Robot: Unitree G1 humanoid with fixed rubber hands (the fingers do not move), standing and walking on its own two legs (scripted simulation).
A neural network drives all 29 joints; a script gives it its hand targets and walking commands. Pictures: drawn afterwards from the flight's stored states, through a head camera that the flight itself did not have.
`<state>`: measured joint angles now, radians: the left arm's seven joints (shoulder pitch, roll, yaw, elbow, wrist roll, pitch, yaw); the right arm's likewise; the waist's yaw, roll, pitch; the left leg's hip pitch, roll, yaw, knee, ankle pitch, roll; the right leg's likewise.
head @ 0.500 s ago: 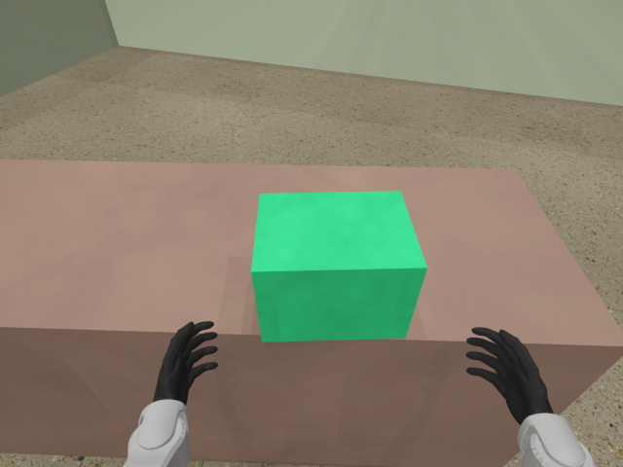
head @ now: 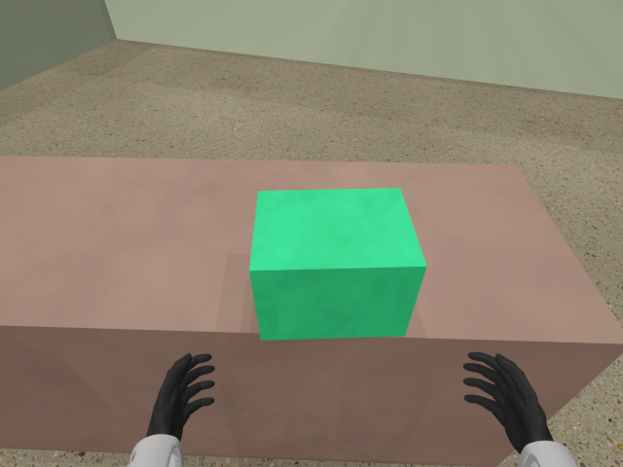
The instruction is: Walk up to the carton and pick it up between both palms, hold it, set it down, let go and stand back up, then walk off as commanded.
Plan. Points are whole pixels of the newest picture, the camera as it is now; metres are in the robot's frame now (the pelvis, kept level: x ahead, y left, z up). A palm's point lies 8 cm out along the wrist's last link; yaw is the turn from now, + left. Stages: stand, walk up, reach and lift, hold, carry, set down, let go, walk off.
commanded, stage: set down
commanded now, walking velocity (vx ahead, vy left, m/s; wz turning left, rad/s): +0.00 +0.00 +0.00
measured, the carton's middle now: (331, 263) +0.46 +0.01 +0.00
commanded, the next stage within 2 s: let go in 1.28 s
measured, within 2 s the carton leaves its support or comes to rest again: neither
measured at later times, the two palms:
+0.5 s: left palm (164, 432) +0.19 +0.22 -0.03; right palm (514, 427) +0.21 -0.21 -0.01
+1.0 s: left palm (168, 453) +0.18 +0.22 -0.06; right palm (510, 463) +0.18 -0.21 -0.05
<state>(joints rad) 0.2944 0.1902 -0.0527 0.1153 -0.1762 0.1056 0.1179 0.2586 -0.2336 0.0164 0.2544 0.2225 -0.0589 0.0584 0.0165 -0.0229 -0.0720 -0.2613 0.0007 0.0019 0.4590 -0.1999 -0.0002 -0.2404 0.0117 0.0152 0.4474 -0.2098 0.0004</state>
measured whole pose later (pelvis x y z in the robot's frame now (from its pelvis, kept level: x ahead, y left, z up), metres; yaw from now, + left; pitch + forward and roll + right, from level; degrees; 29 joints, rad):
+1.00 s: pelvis +0.02 +0.01 +0.00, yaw +0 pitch +1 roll -1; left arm 0.27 0.19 -0.04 0.36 -0.17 0.12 0.10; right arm 0.26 -0.20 0.01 0.53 0.08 -0.16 0.06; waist 0.02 -0.02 -0.03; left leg -0.26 0.00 0.00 0.46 -0.22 0.00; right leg -0.23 0.01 0.02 0.42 -0.22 0.00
